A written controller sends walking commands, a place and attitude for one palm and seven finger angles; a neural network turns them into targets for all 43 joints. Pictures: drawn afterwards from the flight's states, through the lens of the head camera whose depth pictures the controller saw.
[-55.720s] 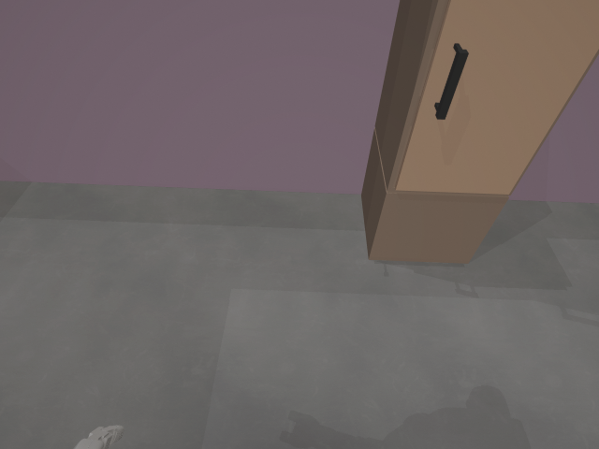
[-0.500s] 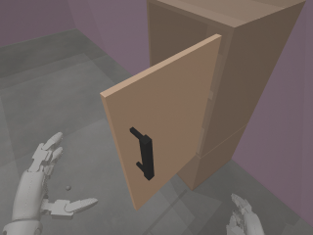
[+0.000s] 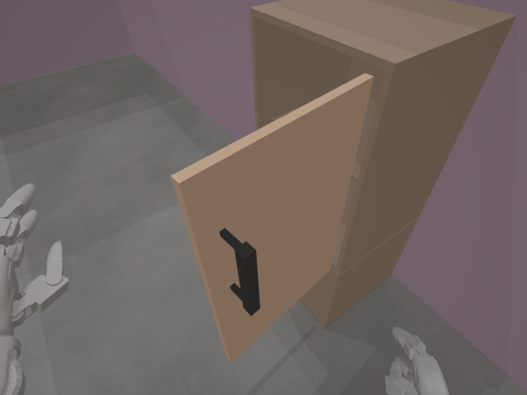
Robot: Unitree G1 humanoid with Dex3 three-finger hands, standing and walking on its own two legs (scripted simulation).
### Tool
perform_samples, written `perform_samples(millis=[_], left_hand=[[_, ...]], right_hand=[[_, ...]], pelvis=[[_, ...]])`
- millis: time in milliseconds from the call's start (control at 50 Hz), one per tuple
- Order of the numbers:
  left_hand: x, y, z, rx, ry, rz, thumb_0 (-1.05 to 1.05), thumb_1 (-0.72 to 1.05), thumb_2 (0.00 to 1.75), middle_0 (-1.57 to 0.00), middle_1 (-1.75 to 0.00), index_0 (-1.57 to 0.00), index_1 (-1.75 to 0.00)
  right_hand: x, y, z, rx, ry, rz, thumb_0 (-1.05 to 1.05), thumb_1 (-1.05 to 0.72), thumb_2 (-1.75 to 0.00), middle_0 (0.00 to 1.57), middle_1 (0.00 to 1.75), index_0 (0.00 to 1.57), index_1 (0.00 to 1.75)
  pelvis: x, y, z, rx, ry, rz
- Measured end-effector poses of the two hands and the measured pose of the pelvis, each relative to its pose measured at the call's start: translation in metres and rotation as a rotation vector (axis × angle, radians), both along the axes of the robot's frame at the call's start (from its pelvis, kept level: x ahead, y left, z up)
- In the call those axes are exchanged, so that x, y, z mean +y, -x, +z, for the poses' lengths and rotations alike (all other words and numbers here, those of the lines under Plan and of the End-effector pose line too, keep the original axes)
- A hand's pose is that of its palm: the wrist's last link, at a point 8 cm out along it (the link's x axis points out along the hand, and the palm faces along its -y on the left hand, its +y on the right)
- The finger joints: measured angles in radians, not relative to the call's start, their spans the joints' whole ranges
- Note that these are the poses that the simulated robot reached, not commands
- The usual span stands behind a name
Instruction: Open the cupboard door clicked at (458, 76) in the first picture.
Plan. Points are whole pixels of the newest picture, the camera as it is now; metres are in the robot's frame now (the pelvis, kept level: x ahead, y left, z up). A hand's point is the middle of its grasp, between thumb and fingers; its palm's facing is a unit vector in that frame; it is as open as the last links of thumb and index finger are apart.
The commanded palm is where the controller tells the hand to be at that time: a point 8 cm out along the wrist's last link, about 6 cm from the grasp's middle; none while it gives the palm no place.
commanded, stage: draw the hand back to the body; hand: left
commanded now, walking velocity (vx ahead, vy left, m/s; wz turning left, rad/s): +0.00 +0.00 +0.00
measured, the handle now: (240, 273) +0.29 +0.08 +0.04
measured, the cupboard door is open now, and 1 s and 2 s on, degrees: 97 97 97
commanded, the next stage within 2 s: step back with the hand held close in 0.30 s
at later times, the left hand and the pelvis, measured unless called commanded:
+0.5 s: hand (65, 282) +0.18 +0.25 +0.16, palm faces +0.45 -0.80 -0.41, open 7.4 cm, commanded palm +0.13 +0.29 +0.17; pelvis -0.01 -0.01 +0.00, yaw +0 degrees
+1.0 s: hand (11, 338) +0.12 +0.28 +0.16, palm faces +0.40 -0.76 -0.51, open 7.4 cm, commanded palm +0.06 +0.32 +0.17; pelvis -0.08 +0.02 -0.01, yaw +0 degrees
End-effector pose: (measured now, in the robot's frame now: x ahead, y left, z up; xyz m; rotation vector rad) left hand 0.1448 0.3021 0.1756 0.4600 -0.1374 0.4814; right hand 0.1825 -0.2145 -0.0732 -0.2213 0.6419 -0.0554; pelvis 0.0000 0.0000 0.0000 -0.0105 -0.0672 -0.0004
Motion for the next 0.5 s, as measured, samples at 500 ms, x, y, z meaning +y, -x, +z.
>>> perform_samples(millis=[500], left_hand=[[-0.013, 0.004, 0.002, 0.002, -0.017, -0.034, 0.01, 0.89, 0.90, -0.21, -0.31, -0.21, -0.31]], right_hand=[[-0.014, 0.017, -0.004, 0.039, -0.013, -0.030, 0.01, -0.90, -0.90, 0.20, 0.30, 0.21, 0.30]], pelvis=[[-0.010, 0.010, 0.002, 0.005, 0.004, -0.001]])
